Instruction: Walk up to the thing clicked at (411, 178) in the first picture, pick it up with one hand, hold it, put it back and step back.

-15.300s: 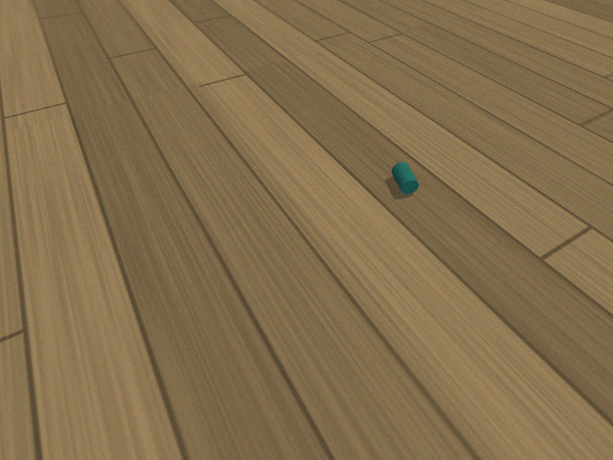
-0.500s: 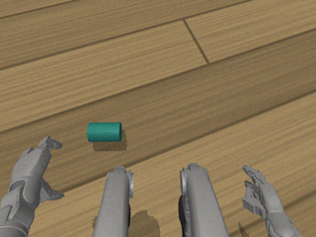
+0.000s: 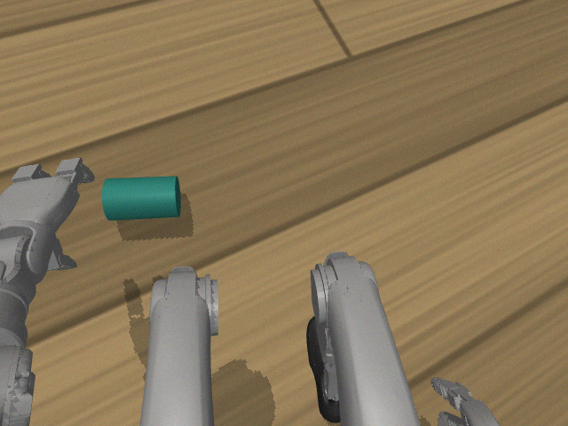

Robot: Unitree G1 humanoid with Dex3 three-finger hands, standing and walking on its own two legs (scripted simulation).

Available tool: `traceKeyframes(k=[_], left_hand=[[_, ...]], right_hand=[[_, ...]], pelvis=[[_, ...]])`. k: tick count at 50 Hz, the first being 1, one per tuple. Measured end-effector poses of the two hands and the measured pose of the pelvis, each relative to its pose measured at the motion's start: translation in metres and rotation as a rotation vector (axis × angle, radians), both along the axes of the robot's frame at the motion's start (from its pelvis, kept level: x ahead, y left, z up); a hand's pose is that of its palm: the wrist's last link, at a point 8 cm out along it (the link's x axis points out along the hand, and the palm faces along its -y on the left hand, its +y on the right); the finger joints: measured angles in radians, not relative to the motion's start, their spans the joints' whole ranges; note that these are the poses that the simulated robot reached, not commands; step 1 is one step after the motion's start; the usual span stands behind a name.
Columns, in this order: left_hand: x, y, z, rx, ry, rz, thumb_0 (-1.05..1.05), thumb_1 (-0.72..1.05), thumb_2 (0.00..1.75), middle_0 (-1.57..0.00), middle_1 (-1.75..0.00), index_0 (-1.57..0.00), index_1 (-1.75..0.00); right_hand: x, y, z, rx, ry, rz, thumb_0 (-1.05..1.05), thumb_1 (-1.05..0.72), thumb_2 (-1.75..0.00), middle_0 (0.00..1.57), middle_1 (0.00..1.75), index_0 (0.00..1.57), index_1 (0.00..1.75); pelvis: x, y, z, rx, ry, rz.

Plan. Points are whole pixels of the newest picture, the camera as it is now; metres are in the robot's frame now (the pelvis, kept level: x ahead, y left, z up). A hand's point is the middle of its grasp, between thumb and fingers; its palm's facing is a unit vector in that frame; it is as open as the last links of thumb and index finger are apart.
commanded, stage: rise first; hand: left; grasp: from above
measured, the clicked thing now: (144, 198) +0.51 +0.23 -0.35
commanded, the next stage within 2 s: approach in 0.90 s
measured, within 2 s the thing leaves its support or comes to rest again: neither
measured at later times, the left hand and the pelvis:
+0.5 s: hand (82, 205) +0.45 +0.29 -0.19, palm faces -0.45 -0.03 -0.89, open 13.8 cm; pelvis +0.01 +0.02 -0.03, yaw -1 degrees
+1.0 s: hand (95, 198) +0.46 +0.28 -0.22, palm faces -0.45 -0.05 -0.89, open 13.8 cm; pelvis +0.02 +0.01 -0.04, yaw -2 degrees
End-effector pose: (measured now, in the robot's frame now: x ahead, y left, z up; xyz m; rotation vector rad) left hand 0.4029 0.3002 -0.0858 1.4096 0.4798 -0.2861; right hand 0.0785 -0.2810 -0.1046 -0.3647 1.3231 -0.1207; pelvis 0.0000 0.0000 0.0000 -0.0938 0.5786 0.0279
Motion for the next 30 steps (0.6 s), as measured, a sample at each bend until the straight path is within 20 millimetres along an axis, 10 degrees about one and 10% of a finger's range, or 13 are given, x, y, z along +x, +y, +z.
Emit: traceKeyframes(k=[30], left_hand=[[0.052, -0.011, -0.059, 0.077, -0.027, -0.106, 0.00, -0.46, 0.96, -0.15, -0.92, -0.14, -0.92]], right_hand=[[-0.020, 0.023, -0.025, 0.003, 0.110, 0.014, 0.00, -0.91, -0.90, 0.20, 0.30, 0.20, 0.30]], pelvis=[[0.009, 0.014, -0.035, -0.039, 0.039, -0.001]])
